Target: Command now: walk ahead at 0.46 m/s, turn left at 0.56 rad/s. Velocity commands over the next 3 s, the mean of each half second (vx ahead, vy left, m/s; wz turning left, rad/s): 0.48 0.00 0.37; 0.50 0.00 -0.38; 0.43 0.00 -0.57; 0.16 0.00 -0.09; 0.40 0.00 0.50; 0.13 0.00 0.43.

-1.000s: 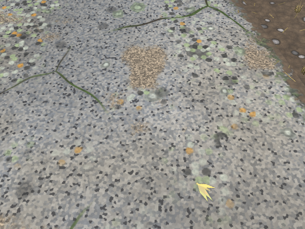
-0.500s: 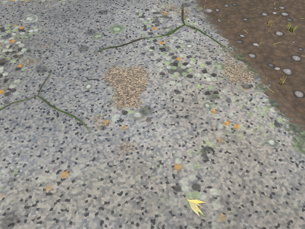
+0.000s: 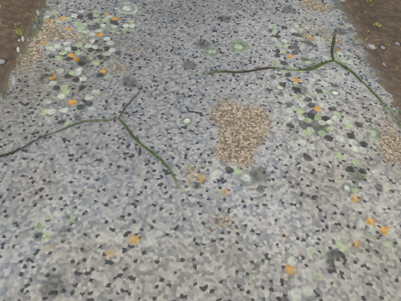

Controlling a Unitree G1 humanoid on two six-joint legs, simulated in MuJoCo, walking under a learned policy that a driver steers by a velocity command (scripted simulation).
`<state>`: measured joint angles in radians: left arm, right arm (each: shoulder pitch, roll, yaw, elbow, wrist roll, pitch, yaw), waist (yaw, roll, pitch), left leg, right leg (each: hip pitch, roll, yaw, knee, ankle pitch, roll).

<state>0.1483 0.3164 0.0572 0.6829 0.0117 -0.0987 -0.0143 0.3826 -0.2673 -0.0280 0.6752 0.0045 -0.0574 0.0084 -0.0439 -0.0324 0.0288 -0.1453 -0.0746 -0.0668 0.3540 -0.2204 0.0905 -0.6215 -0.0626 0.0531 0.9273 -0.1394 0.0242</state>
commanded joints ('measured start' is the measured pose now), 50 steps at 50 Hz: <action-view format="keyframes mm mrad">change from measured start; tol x32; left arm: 1 -106 51 10 -77 2 -9 0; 38 334 23 -7 16 -52 19 22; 50 48 16 8 -54 -34 69 -9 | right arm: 1 -17 -198 -62 -49 11 -12 -25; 50 -158 -155 -72 36 -11 -60 -8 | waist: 1 3 96 27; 13 124 158 -193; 15 80 -315 -439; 26 66 -35 13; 38 -51 358 -353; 50 19 91 22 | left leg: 1 -11 202 -205 -162 161 135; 13 43 165 -245 315 520 27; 15 -492 -38 -139 898 -380 -73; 16 -581 35 -164 969 -314 -74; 33 -226 97 -2 153 206 -108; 37 494 435 -381 87 22 84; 38 496 513 -675 -37 -199 161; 50 64 328 74 -222 269 95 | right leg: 1 -40 26 3 -202 166 36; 13 564 21 15 -462 126 -116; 15 1084 -348 744 -570 -178 -343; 20 547 -165 318 -716 -11 -249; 33 466 -132 229 -681 67 -190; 39 -157 44 97 319 -379 -34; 50 -61 -56 28 -53 93 -6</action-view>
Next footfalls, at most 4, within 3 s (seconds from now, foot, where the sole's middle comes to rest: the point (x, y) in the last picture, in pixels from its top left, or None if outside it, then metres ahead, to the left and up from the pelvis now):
0.26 right None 0.35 -0.12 -0.79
0.72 left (136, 281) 0.55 0.17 -0.79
1.24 right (214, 212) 0.81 -0.10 -0.79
1.68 left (187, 159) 1.07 -0.01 -0.79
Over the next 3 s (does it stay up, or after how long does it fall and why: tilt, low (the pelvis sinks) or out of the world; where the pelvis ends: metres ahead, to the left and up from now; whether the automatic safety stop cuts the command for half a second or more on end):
stays up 1.28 -0.09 -0.02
